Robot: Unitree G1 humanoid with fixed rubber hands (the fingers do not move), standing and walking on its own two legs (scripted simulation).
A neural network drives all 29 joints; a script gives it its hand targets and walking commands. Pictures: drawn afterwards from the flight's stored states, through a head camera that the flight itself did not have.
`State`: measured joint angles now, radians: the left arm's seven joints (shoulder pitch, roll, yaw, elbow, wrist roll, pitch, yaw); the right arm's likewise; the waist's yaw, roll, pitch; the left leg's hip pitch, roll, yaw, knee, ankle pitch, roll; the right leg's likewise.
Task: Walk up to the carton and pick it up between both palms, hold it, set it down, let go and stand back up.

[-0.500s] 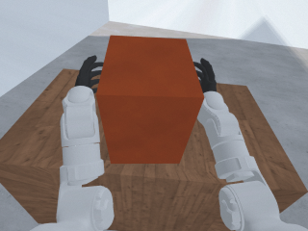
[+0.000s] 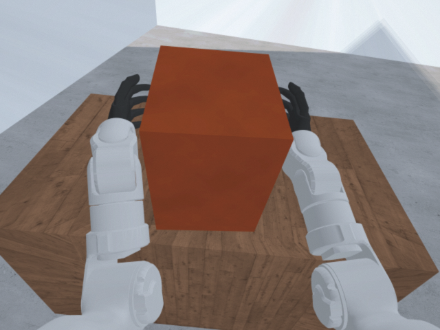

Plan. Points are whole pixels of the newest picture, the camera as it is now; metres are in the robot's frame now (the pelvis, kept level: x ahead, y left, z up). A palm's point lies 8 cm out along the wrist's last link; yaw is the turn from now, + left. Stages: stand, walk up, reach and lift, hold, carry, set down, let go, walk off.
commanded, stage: hold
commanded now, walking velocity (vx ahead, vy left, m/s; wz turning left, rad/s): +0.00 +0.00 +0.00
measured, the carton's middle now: (210, 145) +0.40 +0.01 +0.16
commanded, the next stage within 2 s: none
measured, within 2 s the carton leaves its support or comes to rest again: neither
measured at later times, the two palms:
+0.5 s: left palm (122, 117) +0.36 +0.15 +0.24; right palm (300, 122) +0.37 -0.14 +0.23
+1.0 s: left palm (124, 117) +0.36 +0.15 +0.24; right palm (301, 122) +0.37 -0.14 +0.23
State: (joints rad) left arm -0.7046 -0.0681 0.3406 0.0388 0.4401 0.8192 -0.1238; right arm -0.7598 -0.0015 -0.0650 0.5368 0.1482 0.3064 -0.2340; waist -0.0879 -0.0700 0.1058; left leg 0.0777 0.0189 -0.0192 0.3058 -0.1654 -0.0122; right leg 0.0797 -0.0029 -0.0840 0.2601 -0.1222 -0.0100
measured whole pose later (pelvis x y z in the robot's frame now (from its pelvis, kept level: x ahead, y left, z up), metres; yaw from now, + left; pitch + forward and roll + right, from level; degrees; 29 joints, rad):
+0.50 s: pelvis +0.01 +0.00 +0.00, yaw +0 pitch -12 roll -1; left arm -0.70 -0.07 0.34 0.06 0.43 0.82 -0.11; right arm -0.78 -0.02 -0.06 0.55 0.18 0.33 -0.24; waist -0.09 -0.06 0.07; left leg 0.08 0.02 -0.01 0.31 -0.18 -0.01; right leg 0.08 0.00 -0.08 0.26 -0.13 0.00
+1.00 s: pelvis +0.01 +0.00 +0.00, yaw +0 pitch -12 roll -1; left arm -0.70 -0.06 0.34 0.05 0.43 0.82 -0.12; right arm -0.78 -0.02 -0.05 0.53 0.18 0.34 -0.24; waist -0.10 -0.06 0.07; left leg 0.08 0.02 -0.01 0.31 -0.18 -0.01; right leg 0.08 0.00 -0.08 0.26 -0.13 -0.01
